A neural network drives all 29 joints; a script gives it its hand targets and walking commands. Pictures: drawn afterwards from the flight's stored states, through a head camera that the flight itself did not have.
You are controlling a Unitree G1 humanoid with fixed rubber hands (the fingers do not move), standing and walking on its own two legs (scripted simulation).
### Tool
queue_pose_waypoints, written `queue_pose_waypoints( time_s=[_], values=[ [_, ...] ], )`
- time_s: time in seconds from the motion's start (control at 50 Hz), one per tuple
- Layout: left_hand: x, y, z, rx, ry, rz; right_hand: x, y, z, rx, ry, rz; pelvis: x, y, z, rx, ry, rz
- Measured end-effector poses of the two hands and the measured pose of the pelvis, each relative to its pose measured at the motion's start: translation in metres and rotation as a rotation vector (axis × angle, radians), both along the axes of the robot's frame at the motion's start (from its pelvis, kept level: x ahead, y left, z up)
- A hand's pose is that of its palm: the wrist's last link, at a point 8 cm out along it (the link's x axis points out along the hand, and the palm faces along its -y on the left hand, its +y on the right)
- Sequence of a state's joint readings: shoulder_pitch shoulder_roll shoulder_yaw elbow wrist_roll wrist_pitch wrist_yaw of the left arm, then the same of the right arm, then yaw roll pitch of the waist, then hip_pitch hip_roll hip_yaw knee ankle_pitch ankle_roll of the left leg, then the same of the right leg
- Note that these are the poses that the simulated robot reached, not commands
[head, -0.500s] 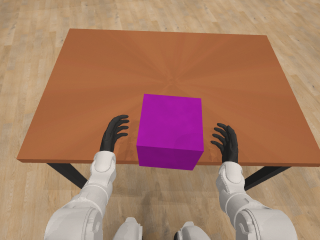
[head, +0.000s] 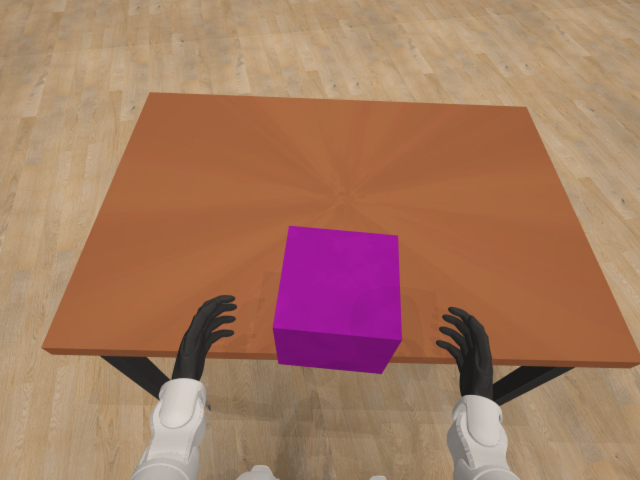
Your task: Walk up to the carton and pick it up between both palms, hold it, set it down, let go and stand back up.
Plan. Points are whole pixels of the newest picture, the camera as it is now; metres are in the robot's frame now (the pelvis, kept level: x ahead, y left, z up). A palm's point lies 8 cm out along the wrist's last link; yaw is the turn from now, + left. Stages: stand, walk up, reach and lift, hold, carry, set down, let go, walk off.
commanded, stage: set down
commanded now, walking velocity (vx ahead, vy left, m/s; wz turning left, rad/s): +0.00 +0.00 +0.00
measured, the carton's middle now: (336, 301) +0.38 -0.02 -0.11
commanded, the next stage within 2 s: let go in 1.60 s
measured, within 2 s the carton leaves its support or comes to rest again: neither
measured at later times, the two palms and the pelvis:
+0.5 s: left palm (168, 428) +0.19 +0.18 -0.03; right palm (507, 431) +0.18 -0.21 -0.02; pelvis +0.01 -0.01 +0.02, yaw +1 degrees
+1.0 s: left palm (159, 434) +0.18 +0.20 -0.04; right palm (498, 433) +0.18 -0.20 -0.03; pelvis +0.01 +0.00 +0.03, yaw +1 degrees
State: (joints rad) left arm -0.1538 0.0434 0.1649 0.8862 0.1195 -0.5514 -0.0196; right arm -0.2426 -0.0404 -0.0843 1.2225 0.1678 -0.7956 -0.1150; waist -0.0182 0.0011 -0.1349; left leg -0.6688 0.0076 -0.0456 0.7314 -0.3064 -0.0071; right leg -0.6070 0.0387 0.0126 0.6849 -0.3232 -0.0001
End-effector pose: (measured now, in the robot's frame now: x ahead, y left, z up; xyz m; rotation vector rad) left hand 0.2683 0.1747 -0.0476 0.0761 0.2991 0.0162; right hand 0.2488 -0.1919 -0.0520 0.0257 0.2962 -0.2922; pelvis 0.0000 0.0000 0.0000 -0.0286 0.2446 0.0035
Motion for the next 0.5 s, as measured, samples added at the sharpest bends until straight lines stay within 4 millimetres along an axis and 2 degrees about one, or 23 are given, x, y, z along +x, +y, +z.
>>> queue_pose_waypoints(
  time_s=[0.2, 0.3, 0.5],
  values=[
    [-0.046, 0.013, 0.021, 0.017, 0.01, 0.048, -0.038, -0.007, 0.017, 0.023, -0.017, -0.007, 0.007, -0.003, 0.016, 0.006, -0.142, 0.008],
    [-0.069, 0.014, 0.023, -0.001, 0.034, 0.079, -0.054, -0.01, 0.022, 0.035, -0.006, 0.002, 0.01, -0.005, 0.019, 0.01, -0.195, 0.01],
    [-0.083, 0.009, 0.02, -0.021, 0.044, 0.079, -0.066, -0.014, 0.028, 0.04, 0.017, 0.014, 0.006, -0.008, 0.021, 0.016, -0.27, 0.012]
  ],
)
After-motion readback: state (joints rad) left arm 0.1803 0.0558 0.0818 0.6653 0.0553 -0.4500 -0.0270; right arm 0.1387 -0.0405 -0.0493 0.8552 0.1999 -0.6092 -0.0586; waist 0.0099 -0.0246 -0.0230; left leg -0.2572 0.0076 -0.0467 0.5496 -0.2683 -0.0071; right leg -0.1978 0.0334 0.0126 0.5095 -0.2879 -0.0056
